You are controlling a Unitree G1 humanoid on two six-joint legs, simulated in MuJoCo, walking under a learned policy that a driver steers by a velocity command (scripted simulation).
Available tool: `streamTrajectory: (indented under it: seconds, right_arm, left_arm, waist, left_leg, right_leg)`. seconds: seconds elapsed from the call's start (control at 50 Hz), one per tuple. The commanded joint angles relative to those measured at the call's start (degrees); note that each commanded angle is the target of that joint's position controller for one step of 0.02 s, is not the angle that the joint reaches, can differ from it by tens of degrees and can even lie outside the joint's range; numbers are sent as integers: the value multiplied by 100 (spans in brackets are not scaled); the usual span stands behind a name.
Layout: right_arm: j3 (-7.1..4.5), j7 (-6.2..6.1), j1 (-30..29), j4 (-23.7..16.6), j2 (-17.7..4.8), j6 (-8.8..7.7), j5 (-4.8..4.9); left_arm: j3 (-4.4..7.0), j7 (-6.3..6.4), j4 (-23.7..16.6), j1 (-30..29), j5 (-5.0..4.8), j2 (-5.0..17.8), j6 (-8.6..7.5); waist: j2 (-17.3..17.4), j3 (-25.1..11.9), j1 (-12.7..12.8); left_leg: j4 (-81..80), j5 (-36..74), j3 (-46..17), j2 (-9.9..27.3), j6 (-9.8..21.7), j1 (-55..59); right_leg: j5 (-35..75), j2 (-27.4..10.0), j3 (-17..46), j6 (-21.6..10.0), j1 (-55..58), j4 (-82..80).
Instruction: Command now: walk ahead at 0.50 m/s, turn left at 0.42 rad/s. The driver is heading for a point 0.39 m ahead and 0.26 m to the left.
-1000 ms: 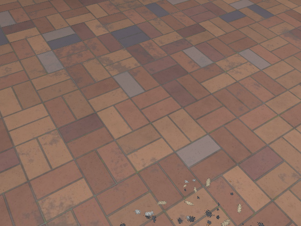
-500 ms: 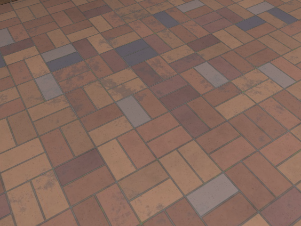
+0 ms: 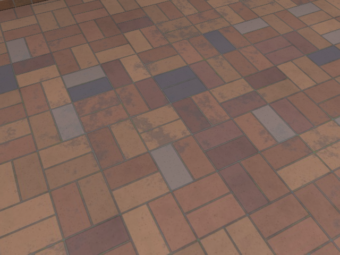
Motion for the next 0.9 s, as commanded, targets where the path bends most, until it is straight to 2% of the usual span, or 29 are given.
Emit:
streamTrajectory:
  seconds: [0.02, 0.06, 0.12, 0.2, 0.26, 0.3, 0.32, 0.34, 0.36, 0.38, 0.4, 0.42, 0.44, 0.46, 0.48, 0.5, 0.52, 0.58, 0.64, 0.72, 0.8, 0.84, 0.86, 0.88, 0.9]
  right_arm:
    - [-116, -40, 242, -214, -638, -155, 47]
    - [-151, -48, 432, -224, -770, -142, 47]
    - [-152, -32, 806, -227, -727, -101, 39]
    - [-178, -58, 1235, -251, -779, -60, 7]
    - [-204, -103, 1359, -314, -844, -27, -53]
    - [-243, -152, 1172, -422, -947, -20, -70]
    - [-270, -158, 971, -499, -1025, -24, -73]
    - [-292, -134, 826, -562, -1095, -48, -66]
    - [-287, -79, 738, -609, -1053, -95, -16]
    - [-185, -45, 775, -838, -657, -147, 57]
    - [-127, -53, 1477, -993, -292, -110, 229]
    - [-173, -108, 1434, -801, -751, 1, 24]
    - [-185, -56, 1022, -808, -764, 32, -51]
    - [-166, -5, 753, -863, -643, 44, -59]
    - [-172, 48, 615, -905, -605, 92, -123]
    - [-167, 107, 605, -929, -579, 165, -161]
    - [-159, 148, 567, -974, -539, 225, -159]
    - [-120, 243, 93, -1203, -464, 317, -155]
    - [-68, 319, -517, -1458, -427, 320, -160]
    - [62, 412, -1311, -1754, -282, 273, -137]
    - [89, 439, -1779, -1991, -349, 268, -180]
    - [64, 383, -1614, -1974, -393, 259, -235]
    - [33, 340, -1190, -1852, -437, 219, -269]
    - [-28, 282, -407, -1594, -533, 138, -326]
    - [-134, 186, 419, -1334, -798, 72, -408]
  left_arm:
    - [70, -34, -328, 336, 82, 317, 147]
    - [69, -45, -564, -177, 73, 356, 204]
    - [58, -58, -900, -1008, 34, 399, 225]
    - [14, -86, -1228, -1720, -17, 417, 206]
    - [-15, -95, -1473, -2084, -61, 469, 148]
    - [6, -86, -1516, -1874, -81, 588, 89]
    - [37, -64, -1449, -1527, -92, 674, 54]
    - [97, -17, -1282, -939, -97, 807, 9]
    - [181, 53, -1090, -150, -46, 1013, -76]
    - [282, 156, -1061, 817, 99, 1464, -111]
    - [378, 152, -1101, 644, 162, 1889, -15]
    - [319, 120, -1165, 282, 76, 1364, 67]
    - [192, 100, -1252, -77, 19, 832, 73]
    - [133, 80, -1224, -219, 25, 629, 53]
    - [113, 93, -1164, -157, 21, 582, 23]
    - [104, 96, -1083, -78, -3, 564, -16]
    - [114, 80, -1010, 54, -39, 590, -76]
    - [157, 44, -889, 316, -108, 656, -185]
    - [165, 43, -784, 520, -96, 647, -173]
    - [192, 50, -685, 691, -93, 755, -149]
    - [239, 109, -520, 1039, -86, 940, -54]
    - [252, 148, -440, 1122, -81, 1055, 36]
    - [257, 166, -400, 1159, -88, 1124, 87]
    - [247, 177, -401, 1139, -131, 1150, 125]
    - [212, 162, -500, 1065, -176, 1087, 119]
  waist:
    - [227, -267, 221]
    - [298, -116, 123]
    - [383, 5, -163]
    - [467, -75, -465]
    - [538, -70, -563]
    - [610, -108, -375]
    - [645, -193, -179]
    - [581, -457, 77]
    - [234, -916, 464]
    - [-432, -1859, 758]
    - [-1806, -2218, 257]
    - [-912, -1584, 92]
    - [-238, -853, 77]
    - [-58, -493, 35]
    - [-274, -379, 4]
    - [-471, -334, -56]
    - [-556, -378, -78]
    - [-455, -367, -82]
    - [-403, -189, -4]
    - [-398, 14, 158]
    - [-376, 117, 269]
    - [-454, -12, 157]
    - [-494, -250, -14]
    - [-414, -688, -329]
    - [-136, -1231, -724]
  left_leg:
    - [-1200, 1424, -1783, 1499, 896, 351]
    - [-1357, 1159, -1758, 1400, 872, 221]
    - [-1390, 1104, -1832, 1298, 702, 426]
    - [-1092, 1546, -1956, 1289, 593, 1045]
    - [-756, 2010, -2134, 1378, 559, 1401]
    - [-495, 2209, -2276, 1431, 401, 1361]
    - [-264, 2458, -2281, 1398, 279, 1155]
    - [270, 2888, -2256, 1258, 166, 972]
    - [1349, 2726, -1982, 884, 30, 605]
    - [2937, 1117, -1519, 520, -81, -128]
    - [4200, -2420, -932, -257, -206, -1804]
    - [4803, -2043, -929, 327, -160, -2276]
    - [4759, -1451, -878, 544, -190, -2265]
    - [4553, -1111, -818, 715, -251, -2133]
    - [4394, -989, -765, 841, -306, -2026]
    - [4339, -914, -712, 900, -357, -1926]
    - [4337, -846, -657, 899, -384, -1902]
    - [4257, -466, -576, 992, -451, -2358]
    - [3734, 69, -442, 1057, -532, -2727]
    - [2284, 781, -43, 1022, -475, -2346]
    - [1467, 330, 347, 877, -197, -2070]
    - [1203, -245, 558, 528, 3, -1548]
    - [1023, -384, 597, 282, 118, -1061]
    - [556, 12, 498, 101, 253, -106]
    - [260, 829, -29, 497, 449, 1336]
  right_leg:
    - [145, -234, 98, 242, -601, -409]
    - [527, -270, 11, 397, -857, -929]
    - [1220, -249, -22, 524, -1181, -1798]
    - [1608, -74, 11, 515, -1319, -2524]
    - [1442, 77, 38, 447, -1227, -2973]
    - [1207, 152, 124, 338, -651, -3405]
    - [993, 248, 107, 257, -28, -3632]
    - [863, 400, 35, 159, 828, -3834]
    - [964, 169, 204, -12, 1971, -4145]
    - [-181, -1228, 1543, -282, 3320, -4260]
    - [-517, -2410, 4095, -872, 4188, -5006]
    - [-1172, -2271, 4142, -914, 3537, -5042]
    - [-942, -1958, 3165, -783, 2768, -5128]
    - [-117, -1660, 2314, -673, 2241, -5262]
    - [460, -1448, 1741, -571, 1991, -5347]
    - [942, -1276, 1300, -495, 1833, -5420]
    - [1443, -1248, 1057, -498, 1811, -5434]
    - [2195, -1277, 479, -583, 1982, -5570]
    - [2432, -1197, -65, -597, 2065, -5697]
    - [2592, -1083, -700, -487, 2067, -5739]
    - [3349, -1295, -1028, -405, 2672, -5438]
    - [5195, -1309, -1242, -341, 2895, -4689]
    - [6059, -1283, -1284, -319, 2955, -3963]
    - [5917, -1191, -1343, -227, 2707, -2908]
    - [4433, -1010, -1410, -42, 1731, -1511]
